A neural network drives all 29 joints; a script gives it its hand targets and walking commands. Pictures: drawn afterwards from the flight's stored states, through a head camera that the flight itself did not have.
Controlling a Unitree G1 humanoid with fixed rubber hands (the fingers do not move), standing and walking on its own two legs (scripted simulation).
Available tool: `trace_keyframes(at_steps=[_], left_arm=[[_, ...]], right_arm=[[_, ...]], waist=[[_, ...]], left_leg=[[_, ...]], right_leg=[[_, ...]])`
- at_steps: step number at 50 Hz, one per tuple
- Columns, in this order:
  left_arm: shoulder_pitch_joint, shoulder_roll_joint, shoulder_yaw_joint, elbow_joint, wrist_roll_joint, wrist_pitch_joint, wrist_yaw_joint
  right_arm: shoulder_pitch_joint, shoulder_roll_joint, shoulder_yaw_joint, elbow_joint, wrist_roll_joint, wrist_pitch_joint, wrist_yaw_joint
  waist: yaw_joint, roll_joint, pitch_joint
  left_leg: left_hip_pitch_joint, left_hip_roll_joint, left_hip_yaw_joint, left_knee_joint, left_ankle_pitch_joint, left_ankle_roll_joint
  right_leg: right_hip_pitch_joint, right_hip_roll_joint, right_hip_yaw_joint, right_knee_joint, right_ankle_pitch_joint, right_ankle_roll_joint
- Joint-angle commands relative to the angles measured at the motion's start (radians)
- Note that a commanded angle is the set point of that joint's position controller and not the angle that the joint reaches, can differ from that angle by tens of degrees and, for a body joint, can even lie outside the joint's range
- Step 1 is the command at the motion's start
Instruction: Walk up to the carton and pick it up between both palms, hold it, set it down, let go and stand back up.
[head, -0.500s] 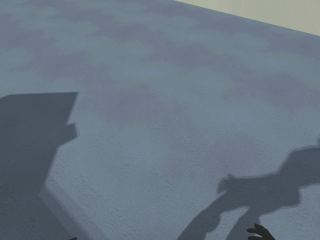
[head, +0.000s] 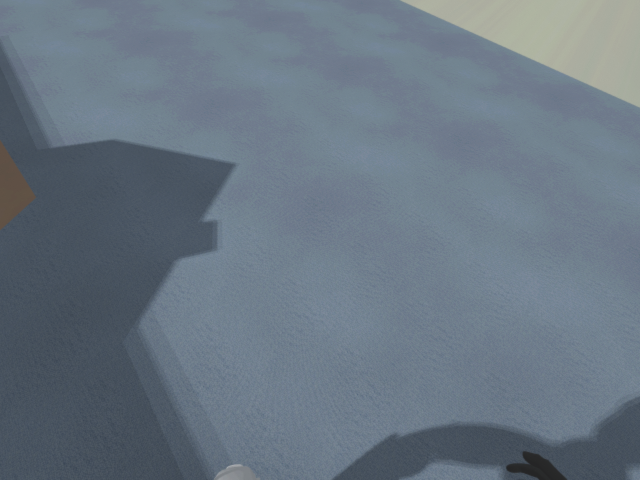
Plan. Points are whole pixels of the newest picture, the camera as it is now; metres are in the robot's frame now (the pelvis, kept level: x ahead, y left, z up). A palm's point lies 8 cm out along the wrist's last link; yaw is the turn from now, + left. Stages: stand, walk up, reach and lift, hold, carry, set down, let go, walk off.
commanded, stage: walk up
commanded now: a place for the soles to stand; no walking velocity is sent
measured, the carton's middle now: out of the picture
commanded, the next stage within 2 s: none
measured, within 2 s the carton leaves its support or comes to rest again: neither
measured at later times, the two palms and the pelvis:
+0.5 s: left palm out of the picture +0.09 +0.37 -0.07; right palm (409, 332) +0.36 -0.15 -0.10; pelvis +0.15 +0.06 +0.00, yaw +25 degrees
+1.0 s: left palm out of the picture +0.13 +0.50 -0.11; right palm (245, 229) +0.56 +0.14 -0.07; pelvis +0.28 +0.26 +0.00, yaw +48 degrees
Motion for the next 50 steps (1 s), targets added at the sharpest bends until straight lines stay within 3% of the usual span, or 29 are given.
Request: trace_keyframes(at_steps=[1,2,3,4,5,9,12,15,17,18,19,20,21,22,23,24,26,32,36,39,40,41,42,43,44,45,47,49,50], left_arm=[[-0.102,0.133,0.046,-0.076,-0.014,0.003,-0.011],[-0.111,0.063,0.020,-0.094,-0.025,0.006,-0.028],[-0.139,0.034,0.015,-0.171,-0.053,0.010,-0.049],[-0.131,0.069,0.014,-0.194,-0.064,0.011,-0.054],[-0.107,0.104,0.021,-0.185,-0.069,0.006,-0.058],[-0.002,0.099,0.022,-0.140,-0.075,-0.028,-0.063],[0.031,0.071,0.016,-0.145,-0.080,-0.022,-0.059],[0.045,0.051,0.015,-0.169,-0.077,-0.023,-0.050],[0.193,0.049,0.023,-0.148,-0.062,-0.028,-0.036],[0.271,0.078,0.032,-0.137,-0.049,-0.027,-0.026],[0.320,0.151,0.042,-0.135,-0.020,-0.027,-0.012],[0.193,0.188,0.036,-0.179,0.009,-0.026,0.009],[0.061,0.208,0.046,-0.199,0.002,-0.021,0.023],[-0.004,0.173,0.034,-0.200,-0.012,-0.030,0.021],[-0.016,0.127,0.017,-0.185,-0.022,-0.042,0.010],[-0.015,0.104,0.013,-0.182,-0.021,-0.049,0.003],[0.005,0.103,0.011,-0.159,-0.023,-0.062,-0.002],[0.107,0.140,0.024,-0.128,-0.011,-0.070,-0.009],[0.122,0.168,0.029,-0.127,-0.015,-0.054,-0.012],[0.120,0.179,0.034,-0.129,-0.025,-0.032,-0.012],[0.104,0.172,0.031,-0.137,-0.031,-0.023,-0.015],[0.143,0.114,0.013,-0.146,-0.033,-0.013,-0.022],[0.192,0.060,-0.006,-0.181,-0.040,-0.011,-0.043],[0.159,0.060,-0.007,-0.273,-0.055,-0.013,-0.064],[0.047,0.131,0.010,-0.306,-0.055,-0.009,-0.072],[0.022,0.135,0.011,-0.316,-0.056,-0.013,-0.082],[0.089,0.061,-0.008,-0.288,-0.063,-0.032,-0.096],[0.147,0.053,-0.007,-0.261,-0.063,-0.031,-0.099],[0.158,0.049,-0.008,-0.250,-0.061,-0.025,-0.102]], right_arm=[[0.123,-0.130,-0.050,0.012,0.012,-0.052,-0.029],[0.242,-0.204,-0.074,0.060,0.012,-0.061,-0.059],[0.214,-0.291,-0.082,0.048,0.012,-0.061,-0.070],[0.150,-0.315,-0.076,0.039,0.027,-0.048,-0.066],[0.101,-0.290,-0.064,0.026,0.034,-0.048,-0.074],[-0.033,-0.221,-0.037,-0.029,-0.014,-0.050,-0.093],[-0.035,-0.186,-0.030,-0.044,-0.028,-0.048,-0.075],[-0.056,-0.173,-0.033,-0.055,-0.023,-0.044,-0.062],[-0.145,-0.151,-0.023,-0.080,-0.012,-0.039,-0.055],[-0.152,-0.107,-0.012,-0.096,-0.015,-0.040,-0.055],[-0.095,-0.039,0.007,-0.118,-0.020,-0.045,-0.057],[0.008,-0.059,0.003,-0.114,-0.036,-0.039,-0.067],[0.065,-0.124,-0.014,-0.102,-0.046,-0.027,-0.064],[0.051,-0.170,-0.026,-0.097,-0.060,-0.021,-0.057],[0.035,-0.191,-0.038,-0.083,-0.065,-0.015,-0.049],[0.051,-0.181,-0.037,-0.067,-0.053,-0.017,-0.040],[0.028,-0.135,-0.026,-0.072,-0.033,-0.020,-0.019],[-0.152,-0.077,0.000,-0.119,-0.004,-0.034,0.002],[-0.212,-0.055,0.004,-0.122,-0.003,-0.063,0.003],[-0.141,-0.068,-0.012,-0.108,-0.017,-0.081,-0.021],[-0.036,-0.090,-0.028,-0.082,-0.021,-0.088,-0.038],[0.133,-0.148,-0.056,-0.028,-0.023,-0.095,-0.065],[0.249,-0.244,-0.087,-0.007,-0.023,-0.097,-0.099],[0.217,-0.356,-0.103,-0.027,0.000,-0.094,-0.118],[0.187,-0.331,-0.093,-0.032,0.031,-0.086,-0.128],[0.154,-0.287,-0.071,-0.035,0.042,-0.079,-0.140],[0.061,-0.225,-0.050,-0.051,0.017,-0.079,-0.159],[0.007,-0.151,-0.023,-0.048,0.007,-0.096,-0.149],[-0.002,-0.138,-0.018,-0.052,0.003,-0.104,-0.144]], waist=[[-0.122,0.077,-0.042],[-0.194,0.282,-0.044],[-0.178,0.473,0.037],[-0.145,0.431,0.080],[-0.109,0.325,0.079],[-0.021,0.197,0.028],[-0.012,0.173,0.002],[0.004,0.118,-0.017],[0.106,0.040,-0.060],[0.157,-0.037,-0.086],[0.170,-0.248,-0.108],[0.063,-0.217,-0.013],[-0.003,-0.172,0.047],[-0.020,-0.132,0.120],[-0.022,-0.085,0.158],[-0.021,-0.083,0.128],[-0.001,-0.104,0.079],[0.067,-0.097,0.080],[0.077,-0.090,0.087],[0.028,-0.088,0.057],[-0.033,-0.044,0.004],[-0.105,0.100,-0.124],[-0.157,0.269,-0.210],[-0.149,0.397,-0.196],[-0.174,0.242,-0.173],[-0.150,0.154,-0.112],[-0.068,0.168,-0.007],[-0.008,0.170,0.001],[0.000,0.172,-0.012]], left_leg=[[0.335,-0.144,0.117,-0.149,-0.013,0.057],[0.416,-0.158,-0.064,-0.288,-0.107,0.133],[0.450,0.015,-0.567,-0.528,-0.263,0.261],[0.374,0.123,-0.795,-0.658,-0.433,0.342],[0.374,0.129,-0.742,-0.651,-0.449,0.338],[0.132,0.003,-0.453,-0.553,-0.234,0.250],[0.027,-0.007,-0.447,-0.539,-0.202,0.266],[-0.094,-0.043,-0.448,-0.475,-0.247,0.226],[-0.300,-0.123,-0.389,-0.334,-0.349,0.137],[-0.406,-0.188,-0.330,-0.218,-0.399,0.083],[-0.438,-0.299,-0.200,0.073,-0.339,0.020],[-0.402,-0.275,-0.169,0.364,-0.215,-0.035],[-0.390,-0.188,-0.155,0.448,-0.190,-0.039],[-0.398,-0.133,-0.159,0.486,-0.125,-0.047],[-0.390,-0.096,-0.168,0.474,-0.058,-0.055],[-0.350,-0.082,-0.166,0.435,-0.014,-0.058],[-0.280,-0.072,-0.137,0.408,0.059,-0.060],[-0.264,-0.022,-0.074,0.137,0.141,-0.044],[-0.096,-0.045,0.037,-0.071,0.148,0.002],[0.073,-0.103,0.079,-0.122,0.064,0.043],[0.214,-0.149,0.093,-0.148,0.054,0.062],[0.424,-0.206,0.062,-0.177,0.015,0.095],[0.639,-0.081,-0.219,-0.241,-0.153,0.179],[0.717,0.093,-0.700,-0.428,-0.338,0.301],[0.645,0.164,-0.851,-0.542,-0.472,0.330],[0.586,0.159,-0.752,-0.544,-0.361,0.298],[0.373,0.105,-0.528,-0.485,-0.076,0.268],[0.163,0.027,-0.396,-0.479,0.007,0.240],[0.118,0.010,-0.371,-0.482,0.025,0.246]], right_leg=[[-0.278,-0.141,0.036,0.124,0.028,-0.210],[-0.393,-0.025,0.021,0.470,0.050,-0.134],[-0.703,0.143,0.127,0.624,-0.262,-0.079],[-0.754,0.125,0.335,0.690,-0.321,-0.078],[-0.773,0.087,0.372,0.720,-0.264,-0.080],[-0.519,0.058,0.391,0.465,-0.079,-0.066],[-0.412,0.098,0.356,0.333,0.013,-0.042],[-0.246,0.117,0.364,0.194,0.154,-0.055],[0.065,0.138,0.346,0.068,0.276,-0.069],[0.199,0.111,0.379,0.028,0.195,-0.073],[0.195,-0.105,0.667,-0.180,-0.166,-0.107],[-0.026,-0.339,1.058,-0.407,-0.540,-0.146],[-0.153,-0.406,1.175,-0.483,-0.678,-0.230],[-0.230,-0.386,1.111,-0.471,-0.653,-0.270],[-0.247,-0.323,0.924,-0.424,-0.531,-0.263],[-0.232,-0.253,0.752,-0.395,-0.420,-0.227],[-0.231,-0.187,0.559,-0.376,-0.275,-0.213],[-0.090,-0.215,0.319,-0.384,-0.050,-0.248],[-0.101,-0.194,0.156,-0.360,0.059,-0.238],[-0.138,-0.217,0.100,-0.220,0.156,-0.248],[-0.186,-0.199,0.058,-0.053,0.247,-0.238],[-0.234,-0.125,0.011,0.264,0.353,-0.192],[-0.460,-0.044,0.022,0.555,0.180,-0.124],[-0.760,0.102,0.167,0.717,-0.169,-0.079],[-0.810,0.074,0.340,0.801,-0.152,-0.084],[-0.822,0.041,0.383,0.821,-0.073,-0.088],[-0.749,-0.010,0.382,0.729,0.039,-0.079],[-0.574,-0.017,0.406,0.603,0.045,-0.061],[-0.532,-0.002,0.391,0.567,0.049,-0.050]])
